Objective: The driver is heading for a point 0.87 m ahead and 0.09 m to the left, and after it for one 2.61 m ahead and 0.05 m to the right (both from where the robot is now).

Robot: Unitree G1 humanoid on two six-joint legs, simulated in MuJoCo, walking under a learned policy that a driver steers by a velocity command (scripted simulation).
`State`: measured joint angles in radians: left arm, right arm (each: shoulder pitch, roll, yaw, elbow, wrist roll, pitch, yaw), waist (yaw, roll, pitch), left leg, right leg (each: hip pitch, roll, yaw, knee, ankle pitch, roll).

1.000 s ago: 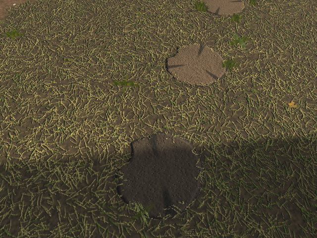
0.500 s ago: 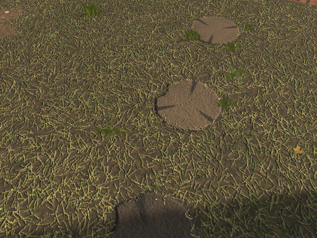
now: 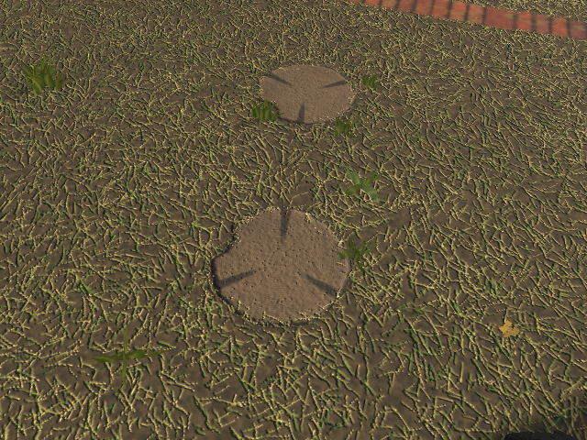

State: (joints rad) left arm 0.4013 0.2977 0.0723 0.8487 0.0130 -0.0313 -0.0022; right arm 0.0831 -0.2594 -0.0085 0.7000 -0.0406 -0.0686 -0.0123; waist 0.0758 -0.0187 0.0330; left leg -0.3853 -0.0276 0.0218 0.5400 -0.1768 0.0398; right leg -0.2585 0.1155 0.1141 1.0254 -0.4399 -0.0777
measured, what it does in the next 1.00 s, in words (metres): walks ahead: right foot, then left foot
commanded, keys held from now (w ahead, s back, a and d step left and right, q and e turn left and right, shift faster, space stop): w+e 0.02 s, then w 0.24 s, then w+q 0.74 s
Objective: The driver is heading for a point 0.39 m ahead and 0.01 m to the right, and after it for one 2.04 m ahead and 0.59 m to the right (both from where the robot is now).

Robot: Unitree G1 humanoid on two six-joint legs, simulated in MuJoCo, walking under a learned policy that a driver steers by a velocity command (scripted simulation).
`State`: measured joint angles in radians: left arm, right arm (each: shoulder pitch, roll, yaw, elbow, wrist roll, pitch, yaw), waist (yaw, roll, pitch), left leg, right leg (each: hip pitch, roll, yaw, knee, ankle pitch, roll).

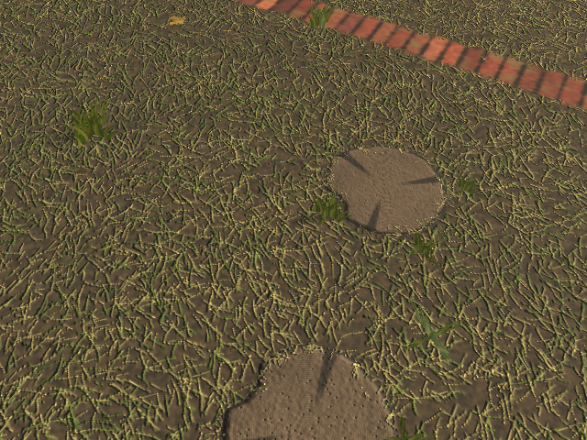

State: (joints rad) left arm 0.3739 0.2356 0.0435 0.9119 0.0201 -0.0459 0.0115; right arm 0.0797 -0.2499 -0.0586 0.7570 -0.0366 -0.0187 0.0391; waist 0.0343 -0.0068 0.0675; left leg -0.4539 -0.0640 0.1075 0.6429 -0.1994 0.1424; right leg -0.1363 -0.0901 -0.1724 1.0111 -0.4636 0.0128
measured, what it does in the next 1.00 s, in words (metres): walks ahead: right foot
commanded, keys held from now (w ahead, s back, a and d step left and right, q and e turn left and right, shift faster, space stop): w+q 0.26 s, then w+e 0.74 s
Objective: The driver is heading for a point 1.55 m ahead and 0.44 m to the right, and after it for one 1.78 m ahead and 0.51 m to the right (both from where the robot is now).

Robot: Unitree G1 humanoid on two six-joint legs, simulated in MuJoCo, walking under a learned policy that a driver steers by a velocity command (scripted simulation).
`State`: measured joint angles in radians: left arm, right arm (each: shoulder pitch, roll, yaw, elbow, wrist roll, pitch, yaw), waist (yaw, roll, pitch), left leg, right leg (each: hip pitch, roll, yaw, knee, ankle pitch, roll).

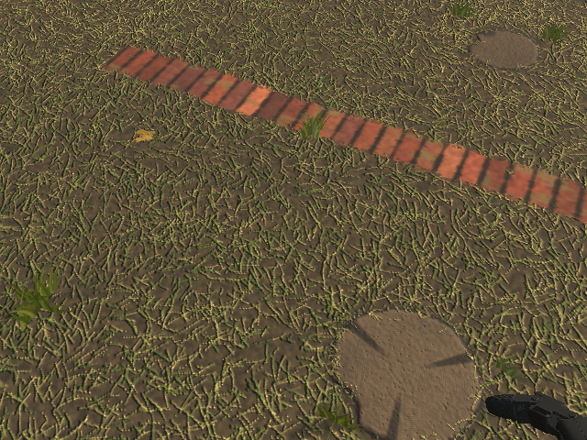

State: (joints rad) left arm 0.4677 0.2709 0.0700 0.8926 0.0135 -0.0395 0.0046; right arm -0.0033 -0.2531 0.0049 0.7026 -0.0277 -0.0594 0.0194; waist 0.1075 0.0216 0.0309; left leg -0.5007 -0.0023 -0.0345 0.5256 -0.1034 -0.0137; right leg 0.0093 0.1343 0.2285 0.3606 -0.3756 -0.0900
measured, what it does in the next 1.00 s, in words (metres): walks ahead, turning right: left foot, then right foot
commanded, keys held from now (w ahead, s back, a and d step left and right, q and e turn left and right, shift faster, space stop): w+e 0.78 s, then w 0.02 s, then w+q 0.20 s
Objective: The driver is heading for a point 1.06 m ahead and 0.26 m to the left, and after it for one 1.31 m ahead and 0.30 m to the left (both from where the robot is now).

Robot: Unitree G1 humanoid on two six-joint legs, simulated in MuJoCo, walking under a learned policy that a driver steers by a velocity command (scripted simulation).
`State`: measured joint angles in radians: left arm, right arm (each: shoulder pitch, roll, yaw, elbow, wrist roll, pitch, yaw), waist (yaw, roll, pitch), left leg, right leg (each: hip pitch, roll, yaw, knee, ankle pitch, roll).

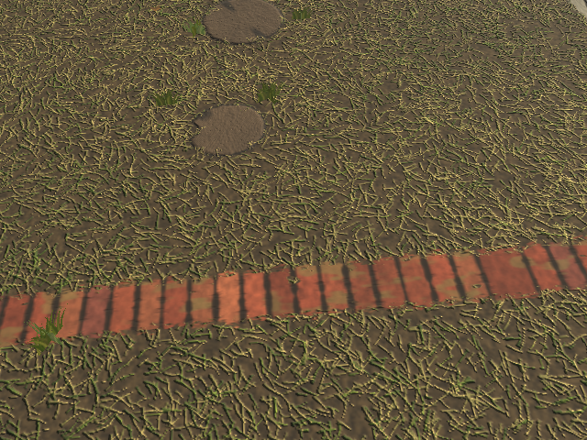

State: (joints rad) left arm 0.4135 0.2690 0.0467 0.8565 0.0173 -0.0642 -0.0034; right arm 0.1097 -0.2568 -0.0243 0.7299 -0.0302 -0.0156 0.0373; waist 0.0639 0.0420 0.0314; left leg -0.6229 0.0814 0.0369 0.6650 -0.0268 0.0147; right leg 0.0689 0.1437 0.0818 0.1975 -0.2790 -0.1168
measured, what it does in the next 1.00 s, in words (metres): walks ahead, turning left: left foot, then right foot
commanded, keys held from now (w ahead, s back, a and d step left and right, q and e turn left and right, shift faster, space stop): w+q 0.74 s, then w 0.26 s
